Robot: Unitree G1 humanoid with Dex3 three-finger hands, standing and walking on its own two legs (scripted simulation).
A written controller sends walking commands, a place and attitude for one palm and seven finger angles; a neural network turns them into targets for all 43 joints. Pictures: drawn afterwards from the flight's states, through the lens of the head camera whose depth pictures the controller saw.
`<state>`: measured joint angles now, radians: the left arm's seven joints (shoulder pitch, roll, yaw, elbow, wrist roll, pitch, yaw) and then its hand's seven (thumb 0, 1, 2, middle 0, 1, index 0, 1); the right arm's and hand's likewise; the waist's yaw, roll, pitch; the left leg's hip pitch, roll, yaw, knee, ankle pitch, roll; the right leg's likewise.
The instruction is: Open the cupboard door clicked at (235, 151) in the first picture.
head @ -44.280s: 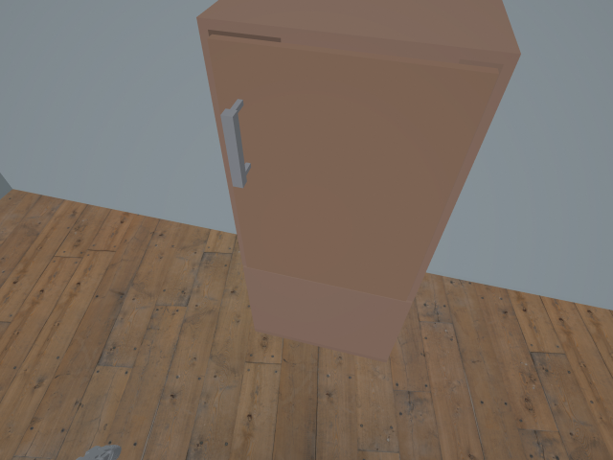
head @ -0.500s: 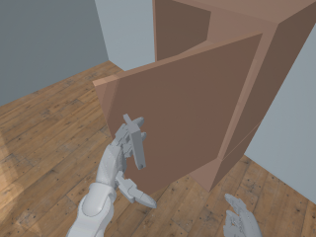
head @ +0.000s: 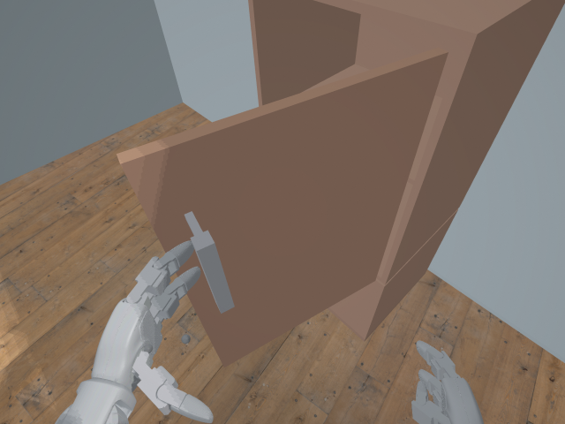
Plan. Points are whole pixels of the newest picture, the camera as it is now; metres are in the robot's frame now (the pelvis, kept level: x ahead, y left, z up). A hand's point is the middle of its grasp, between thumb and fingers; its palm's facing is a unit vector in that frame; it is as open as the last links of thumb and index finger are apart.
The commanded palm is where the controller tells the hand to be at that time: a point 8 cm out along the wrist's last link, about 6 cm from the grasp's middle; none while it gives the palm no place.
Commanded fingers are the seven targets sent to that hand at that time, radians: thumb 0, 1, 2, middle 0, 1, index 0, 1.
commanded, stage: slide the hand sideways off the handle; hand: left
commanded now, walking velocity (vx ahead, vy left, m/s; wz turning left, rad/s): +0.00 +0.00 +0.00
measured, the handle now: (209, 264) +0.29 +0.12 +0.10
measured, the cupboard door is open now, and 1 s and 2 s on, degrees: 76 75 75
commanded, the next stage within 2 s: draw the hand back to the body in 0.30 s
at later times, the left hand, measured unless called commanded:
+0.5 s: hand (135, 355) +0.17 +0.18 +0.10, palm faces -0.07 -1.00 -0.06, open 16.3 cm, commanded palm +0.14 +0.24 +0.12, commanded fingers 0.00 -0.50 0.30 -0.15 -0.30 -0.15 -0.30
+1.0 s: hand (74, 338) +0.18 +0.23 +0.14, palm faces +0.11 -0.96 -0.27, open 15.7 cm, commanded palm +0.13 +0.28 +0.15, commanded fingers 0.00 -0.12 0.47 -0.16 -0.30 -0.16 -0.30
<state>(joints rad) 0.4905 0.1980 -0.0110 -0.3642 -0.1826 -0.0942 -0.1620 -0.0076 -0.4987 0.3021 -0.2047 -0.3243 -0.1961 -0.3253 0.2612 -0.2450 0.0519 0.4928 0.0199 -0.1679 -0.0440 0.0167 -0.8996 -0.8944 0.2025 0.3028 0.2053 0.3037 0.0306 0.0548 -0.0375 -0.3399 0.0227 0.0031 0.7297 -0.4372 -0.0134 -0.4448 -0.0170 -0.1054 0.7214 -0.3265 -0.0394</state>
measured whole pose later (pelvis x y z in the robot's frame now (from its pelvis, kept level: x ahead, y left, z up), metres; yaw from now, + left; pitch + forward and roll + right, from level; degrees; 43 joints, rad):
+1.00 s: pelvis +0.00 +0.04 +0.01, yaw +0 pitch -2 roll -1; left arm 0.56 0.31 0.17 -0.49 -0.14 -0.02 -0.10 -0.01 -0.39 0.35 -0.16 -0.30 -0.16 -0.30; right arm 0.24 -0.23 0.07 0.56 0.02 -0.27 -0.06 0.02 -0.90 -0.89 0.20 0.30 0.21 0.30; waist 0.06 0.04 -0.02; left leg -0.20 -0.01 0.02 0.63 -0.40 0.03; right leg -0.29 -0.04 -0.09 0.58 -0.26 0.01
